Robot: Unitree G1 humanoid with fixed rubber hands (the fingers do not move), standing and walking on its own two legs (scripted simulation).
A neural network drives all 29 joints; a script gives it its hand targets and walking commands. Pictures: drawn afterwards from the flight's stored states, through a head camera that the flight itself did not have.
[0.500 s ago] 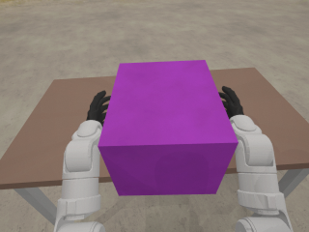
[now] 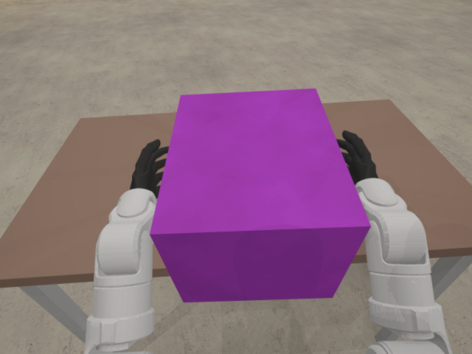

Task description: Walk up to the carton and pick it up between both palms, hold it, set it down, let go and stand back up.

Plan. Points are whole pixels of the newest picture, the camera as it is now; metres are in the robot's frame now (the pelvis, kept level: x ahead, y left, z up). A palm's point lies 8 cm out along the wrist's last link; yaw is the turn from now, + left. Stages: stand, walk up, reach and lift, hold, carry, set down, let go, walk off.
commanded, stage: hold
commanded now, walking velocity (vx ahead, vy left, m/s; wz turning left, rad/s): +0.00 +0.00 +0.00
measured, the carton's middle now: (252, 190) +0.36 -0.01 +0.14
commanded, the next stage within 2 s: none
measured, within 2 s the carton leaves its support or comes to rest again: neither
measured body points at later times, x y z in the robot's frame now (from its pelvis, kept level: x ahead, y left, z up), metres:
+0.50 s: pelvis +0.01 +0.00 +0.00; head -0.02 +0.00 +0.45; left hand +0.35 +0.17 +0.19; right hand +0.35 -0.17 +0.19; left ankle +0.02 +0.12 -0.76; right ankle +0.02 -0.11 -0.76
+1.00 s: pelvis +0.00 +0.00 +0.00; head -0.02 +0.00 +0.45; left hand +0.35 +0.17 +0.18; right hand +0.35 -0.16 +0.18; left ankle +0.02 +0.12 -0.76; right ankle +0.02 -0.11 -0.76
